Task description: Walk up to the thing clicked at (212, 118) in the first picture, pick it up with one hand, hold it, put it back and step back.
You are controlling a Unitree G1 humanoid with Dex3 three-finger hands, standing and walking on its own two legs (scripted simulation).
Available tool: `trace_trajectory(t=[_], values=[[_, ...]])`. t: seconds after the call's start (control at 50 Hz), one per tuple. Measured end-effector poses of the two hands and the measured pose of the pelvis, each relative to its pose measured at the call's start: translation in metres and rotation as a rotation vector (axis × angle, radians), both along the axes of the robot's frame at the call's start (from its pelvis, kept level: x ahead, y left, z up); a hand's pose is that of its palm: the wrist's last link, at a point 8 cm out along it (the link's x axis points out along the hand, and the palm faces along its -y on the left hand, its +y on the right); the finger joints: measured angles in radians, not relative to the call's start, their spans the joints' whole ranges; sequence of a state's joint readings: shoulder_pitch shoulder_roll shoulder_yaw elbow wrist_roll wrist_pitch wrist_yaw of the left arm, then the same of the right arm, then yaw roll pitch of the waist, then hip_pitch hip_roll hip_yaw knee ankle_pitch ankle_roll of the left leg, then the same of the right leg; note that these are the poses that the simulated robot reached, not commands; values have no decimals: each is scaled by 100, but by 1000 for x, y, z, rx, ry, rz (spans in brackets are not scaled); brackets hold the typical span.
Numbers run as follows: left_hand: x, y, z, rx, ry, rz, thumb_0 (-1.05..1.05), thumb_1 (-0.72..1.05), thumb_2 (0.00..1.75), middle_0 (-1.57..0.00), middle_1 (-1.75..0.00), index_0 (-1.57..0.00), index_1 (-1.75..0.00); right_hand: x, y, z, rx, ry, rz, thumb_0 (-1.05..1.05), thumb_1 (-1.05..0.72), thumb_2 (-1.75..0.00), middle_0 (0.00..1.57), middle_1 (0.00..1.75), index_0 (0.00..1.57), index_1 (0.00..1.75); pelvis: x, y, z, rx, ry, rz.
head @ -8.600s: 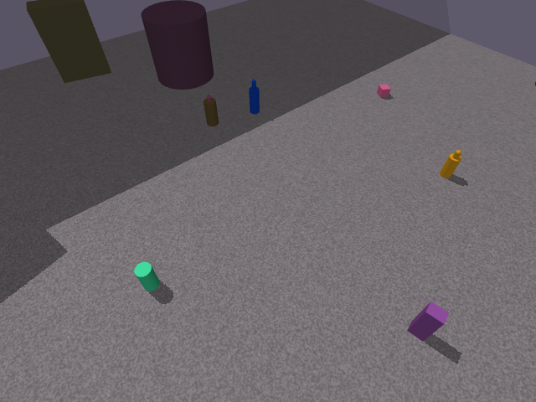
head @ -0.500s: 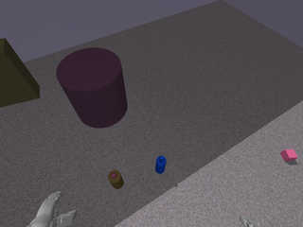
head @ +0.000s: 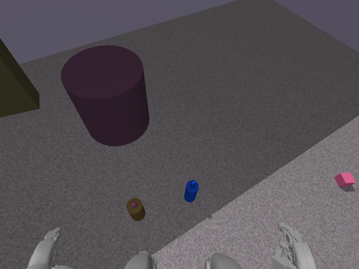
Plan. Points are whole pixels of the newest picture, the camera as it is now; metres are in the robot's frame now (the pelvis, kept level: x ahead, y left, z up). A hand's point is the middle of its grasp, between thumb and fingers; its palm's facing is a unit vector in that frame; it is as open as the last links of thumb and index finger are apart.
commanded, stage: go down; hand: left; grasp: from the side
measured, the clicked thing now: (136, 209) +0.40 +0.20 -0.62
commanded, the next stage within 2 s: none
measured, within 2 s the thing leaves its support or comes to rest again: neither
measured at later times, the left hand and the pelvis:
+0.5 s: hand (67, 257) +0.16 +0.28 -0.17, palm faces +0.12 -0.94 -0.31, open 17.3 cm; pelvis -0.01 +0.00 -0.05, yaw +0 degrees
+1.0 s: hand (67, 223) +0.26 +0.35 -0.26, palm faces +0.14 -0.97 -0.19, open 17.2 cm; pelvis -0.07 -0.01 -0.20, yaw -1 degrees
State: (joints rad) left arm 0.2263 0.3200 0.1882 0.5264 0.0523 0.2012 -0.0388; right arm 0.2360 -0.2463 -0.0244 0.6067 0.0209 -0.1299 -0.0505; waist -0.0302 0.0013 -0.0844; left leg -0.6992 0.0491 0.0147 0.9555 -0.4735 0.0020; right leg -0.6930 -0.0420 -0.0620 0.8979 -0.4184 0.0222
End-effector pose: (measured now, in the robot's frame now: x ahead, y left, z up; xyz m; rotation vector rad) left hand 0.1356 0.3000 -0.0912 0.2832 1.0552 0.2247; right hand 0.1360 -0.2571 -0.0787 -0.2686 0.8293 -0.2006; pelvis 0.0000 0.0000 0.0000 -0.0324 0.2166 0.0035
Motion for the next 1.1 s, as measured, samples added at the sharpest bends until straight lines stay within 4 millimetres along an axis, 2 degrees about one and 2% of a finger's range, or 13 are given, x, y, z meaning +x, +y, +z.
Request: trace_trajectory(t=[0.2, 0.36, 0.46, 0.56, 0.72, 0.86, 0.98, 1.1], values=[[-7, 6, -6, 3, -1, 8, -1, -58, 1, -11, -7, -10, -8, 20, 13, -7, -13, -81, 33, 1, -87, -88, 20, 30, 20, 30, 0, 2, -18, -16, 45, 11], [-7, 10, -14, 2, -25, 17, -1, -57, 4, -10, -8, -9, -8, 19, 16, -19, -17, -91, 38, 1, -88, -89, 20, 30, 20, 30, -3, 1, -30, -22, 73, 14], [0, 21, -30, -7, -69, 39, -1, -54, 5, -10, -7, -8, -8, 13, 13, -33, -31, -82, 55, 1, -89, -89, 20, 30, 20, 30, -10, 0, -43, -23, 105, 14], [21, 40, -61, -43, -183, 33, -1, -53, 4, -9, -6, -8, -7, 4, 3, -63, -57, -55, 90, 1, -91, -90, 20, 30, 20, 30, -22, -2, -73, -18, 172, 8], [68, 63, -104, -75, -417, -53, -1, -51, 4, -9, -7, -8, -7, -15, -13, -134, -92, 42, 105, 1, -92, -90, 20, 30, 20, 30, -43, -3, -135, -19, 268, 0], [83, 77, -131, -81, -501, -67, -1, -51, 7, -8, -9, -7, -9, -37, -13, -187, -75, 135, 104, 1, -91, -90, 20, 30, 20, 30, -56, -4, -173, -23, 317, -7], [93, 91, -146, -84, -580, -63, -1, -49, 8, -7, -10, -6, -9, -53, -12, -219, -75, 189, 119, 1, -90, -90, 20, 30, 20, 30, -66, -5, -198, -27, 340, -9], [108, 101, -162, -101, -639, -87, -1, -48, 7, -7, -9, -6, -9, -64, -15, -239, -96, 216, 131, 1, -90, -89, 20, 30, 20, 30, -74, -4, -220, -38, 357, -14]])
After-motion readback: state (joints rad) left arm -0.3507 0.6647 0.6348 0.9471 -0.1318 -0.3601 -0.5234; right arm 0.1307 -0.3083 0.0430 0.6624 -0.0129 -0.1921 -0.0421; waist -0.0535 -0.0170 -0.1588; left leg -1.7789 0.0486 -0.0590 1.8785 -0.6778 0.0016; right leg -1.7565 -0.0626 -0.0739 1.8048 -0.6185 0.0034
